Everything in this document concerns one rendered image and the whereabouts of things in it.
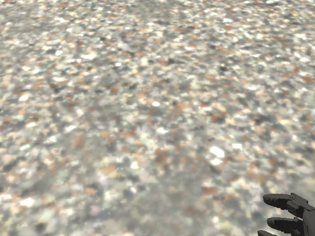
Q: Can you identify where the robot right hand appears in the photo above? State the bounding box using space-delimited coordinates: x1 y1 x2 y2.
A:
257 193 315 236

